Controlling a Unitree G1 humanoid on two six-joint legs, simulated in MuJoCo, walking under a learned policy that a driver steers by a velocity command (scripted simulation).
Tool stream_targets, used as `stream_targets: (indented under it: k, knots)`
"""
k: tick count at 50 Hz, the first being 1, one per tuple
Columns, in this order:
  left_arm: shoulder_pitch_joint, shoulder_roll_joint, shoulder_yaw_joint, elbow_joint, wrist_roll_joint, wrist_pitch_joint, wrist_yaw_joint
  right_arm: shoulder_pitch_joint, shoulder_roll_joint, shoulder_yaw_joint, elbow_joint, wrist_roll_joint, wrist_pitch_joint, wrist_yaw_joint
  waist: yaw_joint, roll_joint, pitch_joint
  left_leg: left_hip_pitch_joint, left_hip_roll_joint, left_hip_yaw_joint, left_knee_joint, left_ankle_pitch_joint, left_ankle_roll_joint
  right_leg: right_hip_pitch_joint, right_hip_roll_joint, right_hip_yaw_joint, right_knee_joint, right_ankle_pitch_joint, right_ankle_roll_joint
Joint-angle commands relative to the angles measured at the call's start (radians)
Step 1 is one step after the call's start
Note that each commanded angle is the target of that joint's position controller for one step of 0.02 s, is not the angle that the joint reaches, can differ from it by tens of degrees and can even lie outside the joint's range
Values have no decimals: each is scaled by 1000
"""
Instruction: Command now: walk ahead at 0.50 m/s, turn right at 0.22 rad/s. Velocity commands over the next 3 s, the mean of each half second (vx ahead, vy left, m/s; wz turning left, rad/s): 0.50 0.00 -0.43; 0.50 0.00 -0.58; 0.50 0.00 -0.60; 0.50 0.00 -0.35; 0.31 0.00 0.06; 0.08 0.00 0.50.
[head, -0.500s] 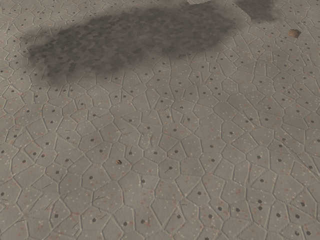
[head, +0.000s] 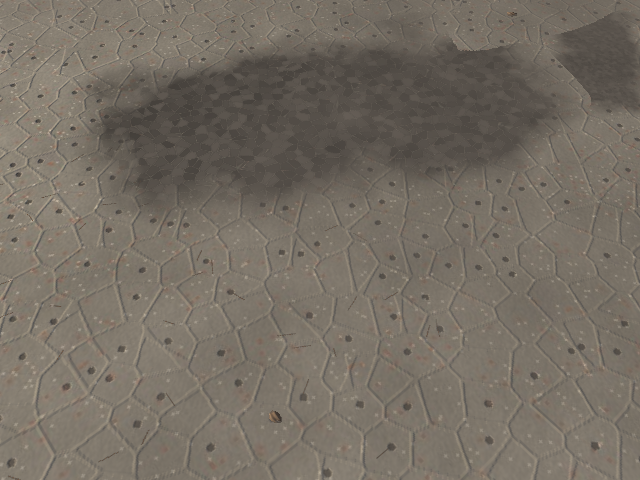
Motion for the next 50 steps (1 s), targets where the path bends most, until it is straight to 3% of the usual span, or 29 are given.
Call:
stream_targets:
  k: [1, 4, 7, 12, 15, 16, 17, 18, 19, 20, 21, 22, 23, 24, 27, 29, 32, 34, 37, 39, 40, 41, 42, 43, 44, 45, 46, 48, 50]
  knots:
    - [43, 53, 19, -39, 3, 19, 8, -24, -120, -38, -35, -10, -43, -10, 18, 105, -44, 73, 285, -171, -263, 235, 159, -98, -38, 69, -33, 123, 22]
    - [-18, 40, 18, -59, 9, 15, 4, -7, -123, -39, -6, -15, -46, -23, 1, 95, -11, 111, 263, -68, -278, 268, 130, -155, -18, 83, -189, 289, 29]
    - [-105, 15, 7, -86, 14, 6, -14, 3, -144, -42, 13, -8, -43, -32, -33, 85, 18, 133, 253, 15, -296, 270, 101, -128, 0, 20, -369, 419, 17]
    - [-233, 3, -5, -164, 16, 4, -47, 80, -174, -56, 67, 13, -9, -42, -81, 72, 60, 321, 314, 66, -227, 394, 87, -200, 20, -49, -507, 333, -31]
    - [-197, 37, 11, -191, 14, 9, -61, 58, -212, -66, 66, 20, 18, -55, -32, 122, -6, 385, 322, 105, -66, 816, 54, -87, 94, -132, -520, 179, -85]
    - [-127, 64, 26, -183, 13, 13, -60, 48, -224, -68, 62, 21, 27, -61, 12, 142, -56, 382, 316, 115, 48, 965, 40, 12, 134, -157, -512, 129, -109]
    - [4, 109, 52, -158, 10, 16, -52, 31, -230, -67, 58, 25, 34, -65, 89, 135, -126, 325, 291, 133, 229, 991, 16, 198, 173, -162, -554, 148, -143]
    - [165, 177, 85, -125, 10, 23, -35, 27, -215, -58, 48, 21, 27, -70, 171, 78, -213, 133, 247, 137, 496, 777, -26, 492, 140, -54, -609, 200, -191]
    - [186, 289, 107, -122, 4, 23, -20, 139, -61, -11, 0, -18, 1, -50, 65, -203, -300, -344, 53, 88, 882, -190, -101, 876, -135, 475, -638, 130, -379]
    - [206, 235, 88, -151, 11, 11, -22, 71, -103, -6, -10, 9, -43, -33, 114, -123, -457, -497, -26, -159, 1041, -415, -96, 993, -230, 822, -809, 14, -462]
    - [177, 176, 72, -148, 20, 2, -21, -38, -161, -22, -41, 50, -68, -20, 141, -62, -329, -588, 40, -203, 1030, -332, -69, 921, -202, 676, -842, 40, -398]
    - [117, 144, 64, -156, 15, -3, -19, -69, -153, -15, -53, 48, -81, -21, 102, 10, -222, -575, 85, -192, 938, -246, -53, 772, -159, 548, -843, 101, -357]
    - [47, 111, 53, -168, 12, -3, -18, -77, -154, -19, -45, 21, -82, -28, 53, 57, -140, -521, 119, -180, 838, -204, -58, 615, -118, 448, -853, 210, -328]
    - [5, 84, 43, -187, 24, -5, -13, -60, -166, -28, -41, 6, -72, -31, 17, 37, -115, -442, 141, -183, 786, -172, -66, 508, -91, 386, -873, 304, -320]
    - [-15, 103, 47, -201, 25, -6, 0, -31, -135, -24, -40, -7, -38, -32, -22, 21, -82, -365, 146, -152, 654, -131, -112, 350, -52, 298, -915, 429, -321]
    - [4, 134, 56, -195, 21, -3, 13, -93, -104, -10, -60, -10, -28, -34, -7, 12, -57, -351, 128, -128, 511, -27, -140, 283, -16, 234, -923, 441, -299]
    - [43, 142, 59, -183, 12, 9, 25, -208, -79, 4, -81, -5, -33, -26, 45, -28, -52, -268, 76, -116, 263, 203, -151, 241, 44, 186, -898, 330, -239]
    - [83, 146, 61, -171, 9, 17, 27, -261, -91, 1, -95, 9, -39, -18, 71, -42, -57, -232, 48, -122, 181, 261, -151, 262, 31, 226, -878, 260, -222]
    - [108, 133, 59, -163, 6, 25, 30, -272, -133, -16, -103, 18, -51, -8, 63, -60, -61, -213, 42, -162, 101, 202, -124, 352, -9, 327, -798, 181, -201]
    - [86, 129, 60, -170, 10, 28, 31, -211, -155, -30, -90, 20, -61, -6, 19, -89, -65, -138, 44, -158, 70, 134, -87, 372, -19, 375, -732, 183, -179]
    - [77, 103, 52, -176, 14, 28, 30, -131, -172, -43, -69, 16, -66, -11, -24, -87, -98, -21, 48, -146, 38, 129, -60, 355, 16, 360, -657, 212, -153]
    - [75, 47, 31, -191, 22, 24, 25, -7, -214, -58, -57, -3, -72, -19, -83, -27, -206, 192, 166, -247, 51, 86, -3, 279, 71, 298, -442, 168, -116]
    - [188, -17, 11, -219, 5, 15, 26, 113, -303, -81, -33, -23, -61, -23, -63, 239, -353, 544, 396, -647, -6, -121, 150, -40, 215, 147, -98, -119, -40]
    - [209, 46, 14, -221, -5, 12, 27, 136, -258, -73, -18, 2, -52, -14, -64, 347, -349, 572, 473, -906, -96, -370, 189, -223, 168, 134, 90, -289, -23]
    - [139, 122, 35, -214, -6, 16, 27, 87, -185, -53, -32, 9, -47, -17, -84, 228, -217, 464, 434, -787, -119, -430, 149, -272, 120, 144, 164, -202, -16]
    - [68, 130, 39, -227, 5, 23, 28, 41, -157, -43, -38, 4, -38, -21, -80, 154, -135, 348, 392, -634, -120, -313, 115, -259, 87, 103, 168, -129, -11]
    - [28, 119, 41, -240, 16, 24, 25, 5, -135, -34, -32, -1, -34, -21, -64, 126, -73, 244, 350, -523, -140, -186, 105, -236, 59, 97, 124, -73, -9]
    - [35, 87, 41, -247, 7, 32, 14, -25, -112, -26, -20, -7, -37, -25, -27, 172, -39, 134, 301, -383, -186, -57, 97, -163, 15, 84, 65, -19, -8]
    - [25, 54, 34, -255, 5, 42, 10, -21, -118, -30, -1, 2, -44, -26, -22, 166, -30, 113, 293, -290, -221, 27, 109, -162, 4, 64, 15, 5, 1]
